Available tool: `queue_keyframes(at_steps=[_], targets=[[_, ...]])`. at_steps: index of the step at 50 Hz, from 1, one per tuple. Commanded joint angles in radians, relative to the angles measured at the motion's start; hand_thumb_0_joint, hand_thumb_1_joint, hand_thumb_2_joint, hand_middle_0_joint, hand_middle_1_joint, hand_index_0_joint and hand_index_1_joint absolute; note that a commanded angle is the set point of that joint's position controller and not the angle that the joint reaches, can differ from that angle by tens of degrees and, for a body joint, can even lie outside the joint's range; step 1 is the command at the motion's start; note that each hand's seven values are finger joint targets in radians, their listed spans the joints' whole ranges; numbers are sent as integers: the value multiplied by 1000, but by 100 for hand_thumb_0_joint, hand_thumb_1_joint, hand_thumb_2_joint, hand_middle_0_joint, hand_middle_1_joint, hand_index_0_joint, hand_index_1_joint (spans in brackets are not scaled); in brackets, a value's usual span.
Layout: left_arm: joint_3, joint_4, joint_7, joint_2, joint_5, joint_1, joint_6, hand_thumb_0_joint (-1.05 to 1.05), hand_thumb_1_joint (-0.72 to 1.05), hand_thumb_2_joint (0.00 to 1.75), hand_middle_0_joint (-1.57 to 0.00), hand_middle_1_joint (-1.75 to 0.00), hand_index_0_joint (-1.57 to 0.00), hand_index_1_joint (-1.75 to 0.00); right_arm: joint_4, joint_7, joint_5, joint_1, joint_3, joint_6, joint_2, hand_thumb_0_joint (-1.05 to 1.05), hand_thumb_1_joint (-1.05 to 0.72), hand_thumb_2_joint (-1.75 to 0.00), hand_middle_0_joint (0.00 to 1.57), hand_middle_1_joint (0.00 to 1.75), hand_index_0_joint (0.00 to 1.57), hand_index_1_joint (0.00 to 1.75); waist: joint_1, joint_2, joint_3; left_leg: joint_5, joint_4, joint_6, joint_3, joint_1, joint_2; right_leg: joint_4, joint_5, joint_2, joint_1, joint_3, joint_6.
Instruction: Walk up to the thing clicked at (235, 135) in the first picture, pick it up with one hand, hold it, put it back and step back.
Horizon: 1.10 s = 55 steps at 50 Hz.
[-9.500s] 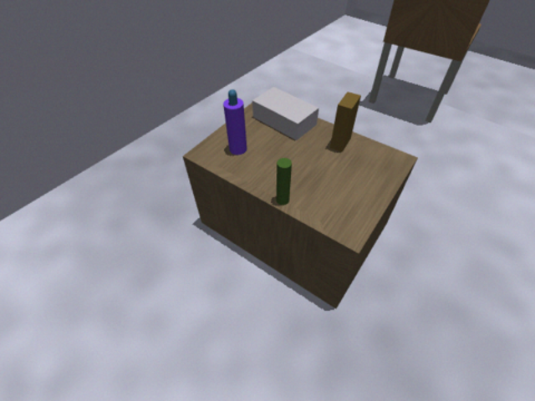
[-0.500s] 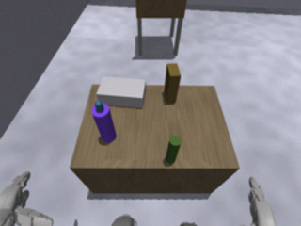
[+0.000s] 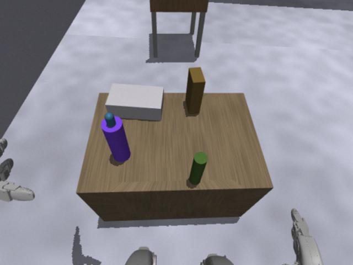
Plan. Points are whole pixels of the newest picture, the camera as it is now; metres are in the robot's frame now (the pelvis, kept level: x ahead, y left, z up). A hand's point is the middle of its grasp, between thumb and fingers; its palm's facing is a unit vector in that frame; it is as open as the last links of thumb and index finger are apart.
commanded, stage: go down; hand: left
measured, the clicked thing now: (116, 137) +0.53 +0.22 -0.16
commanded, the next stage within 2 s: approach in 0.34 s
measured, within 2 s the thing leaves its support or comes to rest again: neither
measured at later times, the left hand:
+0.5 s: hand (5, 146) +0.35 +0.38 +0.06, palm faces +0.27 -0.96 -0.10, open 17.5 cm
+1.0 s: hand (70, 155) +0.42 +0.33 -0.11, palm faces +0.25 -0.96 +0.08, open 17.7 cm
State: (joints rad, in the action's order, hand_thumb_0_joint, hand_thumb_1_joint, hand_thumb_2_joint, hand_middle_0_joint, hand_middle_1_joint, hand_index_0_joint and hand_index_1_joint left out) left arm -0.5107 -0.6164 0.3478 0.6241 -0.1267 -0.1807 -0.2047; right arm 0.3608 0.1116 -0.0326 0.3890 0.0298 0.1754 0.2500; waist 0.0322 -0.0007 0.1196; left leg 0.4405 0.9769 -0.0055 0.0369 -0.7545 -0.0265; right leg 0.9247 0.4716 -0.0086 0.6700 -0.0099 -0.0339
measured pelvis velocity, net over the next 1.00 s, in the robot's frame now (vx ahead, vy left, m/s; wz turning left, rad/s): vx -0.03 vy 0.00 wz -0.05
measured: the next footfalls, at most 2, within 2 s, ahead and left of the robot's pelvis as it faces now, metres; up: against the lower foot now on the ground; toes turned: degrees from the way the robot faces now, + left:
none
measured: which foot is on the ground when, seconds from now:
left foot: down 0.00-1.00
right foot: down 0.00-1.00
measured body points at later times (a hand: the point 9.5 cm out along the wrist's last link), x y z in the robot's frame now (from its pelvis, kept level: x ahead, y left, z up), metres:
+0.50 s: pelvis -0.01 +0.00 +0.00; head +0.07 +0.02 +0.44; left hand +0.33 +0.43 +0.07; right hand +0.15 -0.26 -0.05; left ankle +0.02 +0.12 -0.68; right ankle -0.01 -0.14 -0.68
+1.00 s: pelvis -0.03 +0.00 -0.08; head +0.15 +0.09 +0.33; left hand +0.40 +0.38 -0.11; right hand +0.13 -0.28 -0.05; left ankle +0.02 +0.12 -0.68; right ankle -0.01 -0.14 -0.68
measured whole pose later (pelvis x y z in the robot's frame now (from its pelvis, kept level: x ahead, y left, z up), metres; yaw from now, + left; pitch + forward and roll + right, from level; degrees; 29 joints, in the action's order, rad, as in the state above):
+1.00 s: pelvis -0.03 +0.00 -0.08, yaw -3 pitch +27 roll -6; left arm -0.74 -1.17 0.42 0.73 -0.18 -0.61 0.55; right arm 0.13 -0.01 0.06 0.32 0.05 0.19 0.30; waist 0.24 -0.09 0.11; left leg 0.52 1.35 -0.01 0.10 -1.31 -0.06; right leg 1.26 0.54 0.03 1.19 -0.05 -0.03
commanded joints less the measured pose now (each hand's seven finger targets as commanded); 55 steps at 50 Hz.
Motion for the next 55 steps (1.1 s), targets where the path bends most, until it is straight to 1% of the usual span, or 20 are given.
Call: queue_keyframes(at_steps=[1,4,10,16,17,21,23,26,28,30,32,36,37,38,42,46,47,49,52,55], targets=[[-92,98,12,376,-9,-293,133,0,-59,11,-5,-6,-4,-8,-116,12,-2,-29,83,63,162,0,53,-5,5,5,5,5,-12,167,250,-300,-171,4,12,285,-3,-115,-221,25,-24,-36,47],[-96,37,28,397,-7,-327,174,0,-58,11,-4,-5,-3,-7,-100,3,4,-25,39,64,131,0,54,-5,5,5,5,5,-22,185,250,-313,-173,4,11,289,-3,-120,-226,24,-25,-40,50],[-134,-35,63,485,-9,-428,244,0,-53,10,-4,-5,-3,-6,-78,-1,10,-22,50,54,153,0,54,-5,5,5,5,5,-9,190,276,-320,-165,11,2,301,1,-131,-249,23,-21,-34,50],[-132,-194,98,486,-18,-458,295,0,-57,9,-4,-5,-3,-6,-109,-4,13,-59,40,53,165,0,54,-5,5,5,5,5,15,114,264,-257,-156,25,-5,250,9,-143,-227,20,-20,-26,41],[-146,-133,98,525,-18,-508,310,0,-55,9,-4,-4,-3,-5,-95,-3,12,-62,34,50,155,0,54,-5,5,5,5,5,7,143,272,-247,-157,25,-11,251,13,-146,-221,17,-20,-19,43],[-137,-233,121,517,-20,-515,326,0,-55,9,-3,-4,-3,-5,-98,-7,15,-53,23,45,160,0,54,-5,5,5,5,5,18,154,303,-274,-151,19,4,270,4,-130,-227,25,7,-32,47],[-167,-188,125,579,-24,-578,345,0,-58,4,-5,0,-5,-1,-124,-2,16,-69,38,42,183,0,57,-4,5,5,5,5,25,168,343,-289,-148,17,7,297,1,-128,-238,26,7,-34,47],[-177,-248,133,558,-34,-587,378,0,-56,0,-6,0,-5,0,-90,-9,19,-61,-12,37,129,0,56,-5,5,5,5,5,27,132,303,-292,-113,31,-6,229,11,-119,-257,20,15,-24,40],[-143,-349,147,475,-55,-560,407,0,-57,0,-5,0,-5,0,-90,-10,20,-99,10,43,150,0,56,-5,5,5,5,5,51,100,272,-275,-90,36,-5,181,9,-102,-240,22,61,-25,39],[-154,-308,152,483,-67,-620,453,0,-56,0,-6,0,-5,0,-129,-15,24,-109,24,49,170,0,56,-4,5,5,5,5,60,118,327,-259,-69,34,-6,184,7,-85,-235,24,82,-23,40],[-137,-394,158,418,-83,-592,499,0,-57,0,-5,0,-5,-1,-155,-23,25,-108,35,50,177,0,57,-4,5,5,5,5,88,80,258,-208,-49,33,1,119,5,-68,-199,26,139,-23,41],[-170,-350,151,399,-122,-662,620,0,-57,0,-5,-1,-5,-1,-211,-51,38,-58,69,59,200,0,57,-4,5,5,5,5,119,109,372,-276,38,24,16,123,-5,9,-235,36,218,-38,49],[-181,-420,144,387,-123,-606,637,0,-57,0,-5,-2,-5,-2,-225,-56,40,-41,90,59,217,0,56,-4,5,5,5,5,133,91,351,-282,51,21,23,99,-7,27,-235,40,237,-44,50],[-176,-389,140,377,-128,-621,662,0,-57,0,-5,-2,-6,-2,-229,-65,43,-21,71,57,200,0,56,-4,5,5,5,5,128,103,363,-283,72,20,23,81,-6,40,-233,40,253,-44,51],[-238,-391,104,445,-114,-622,753,0,-59,0,-7,-2,-6,-3,-317,-87,57,2,113,52,231,0,55,-5,5,5,5,5,141,140,435,-321,156,17,30,31,-4,120,-252,41,308,-43,55],[-283,-273,69,523,-81,-728,844,0,-61,0,-8,-3,-7,-4,-339,-105,83,-20,128,52,234,0,52,-5,5,5,5,5,136,331,529,-388,233,-7,52,67,-16,224,-226,42,448,-50,65],[-278,-283,61,517,-69,-745,857,0,-59,0,-8,-3,-6,-4,-365,-111,89,-28,114,51,220,0,51,-6,5,5,5,5,140,360,555,-397,249,-10,57,74,-19,246,-218,43,474,-52,67],[-217,-356,55,427,-47,-738,864,0,-61,1,-8,-4,-6,-6,-407,-115,102,-74,125,50,230,0,50,-6,5,5,5,5,166,387,574,-367,269,-20,73,57,-29,287,-176,52,547,-60,74],[-207,-318,28,495,0,-827,876,0,-61,2,-8,-5,-6,-7,-399,-115,116,-47,132,33,244,0,49,-6,5,5,5,5,189,473,613,-323,305,-29,87,60,-45,339,-109,58,657,-67,82],[-192,-468,7,440,15,-771,867,0,-61,3,-7,-5,-6,-7,-476,-119,121,-24,160,24,275,0,50,-6,5,5,5,5,233,408,576,-242,349,-20,91,-62,-40,380,-91,65,690,-77,81]])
